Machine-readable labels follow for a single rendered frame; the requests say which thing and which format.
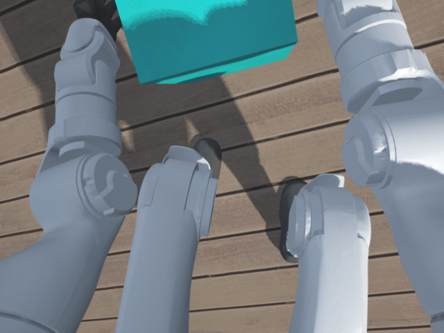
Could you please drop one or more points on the robot left hand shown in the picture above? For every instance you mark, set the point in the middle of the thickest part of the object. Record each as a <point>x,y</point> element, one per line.
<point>96,9</point>

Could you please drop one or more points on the right robot foot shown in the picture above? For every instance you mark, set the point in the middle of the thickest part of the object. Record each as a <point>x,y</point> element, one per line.
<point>290,190</point>

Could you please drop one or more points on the left robot upper arm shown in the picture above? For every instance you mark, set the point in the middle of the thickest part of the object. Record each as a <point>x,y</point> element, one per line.
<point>80,205</point>

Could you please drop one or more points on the left robot shin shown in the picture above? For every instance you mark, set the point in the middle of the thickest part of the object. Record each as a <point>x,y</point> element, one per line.
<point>150,180</point>

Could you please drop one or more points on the left robot forearm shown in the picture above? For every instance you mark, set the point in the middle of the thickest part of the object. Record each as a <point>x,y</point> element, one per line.
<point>85,96</point>

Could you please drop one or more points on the right robot forearm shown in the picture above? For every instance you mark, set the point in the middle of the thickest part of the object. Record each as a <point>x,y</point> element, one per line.
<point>374,54</point>

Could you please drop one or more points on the carton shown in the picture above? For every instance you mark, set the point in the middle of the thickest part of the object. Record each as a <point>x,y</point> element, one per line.
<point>186,41</point>

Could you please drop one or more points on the right robot upper arm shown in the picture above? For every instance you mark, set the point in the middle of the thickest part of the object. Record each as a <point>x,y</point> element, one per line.
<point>397,149</point>

